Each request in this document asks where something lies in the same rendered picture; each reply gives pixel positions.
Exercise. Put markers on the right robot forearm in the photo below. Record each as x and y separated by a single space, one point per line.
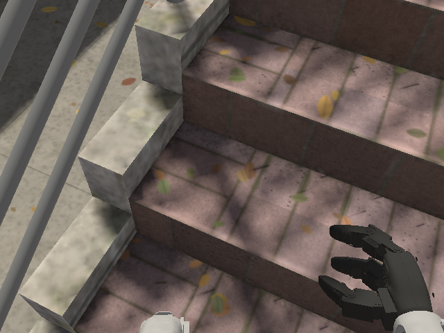
418 322

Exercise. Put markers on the robot right hand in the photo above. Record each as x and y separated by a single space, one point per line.
398 282

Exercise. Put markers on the left robot thigh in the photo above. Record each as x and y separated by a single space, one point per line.
165 324

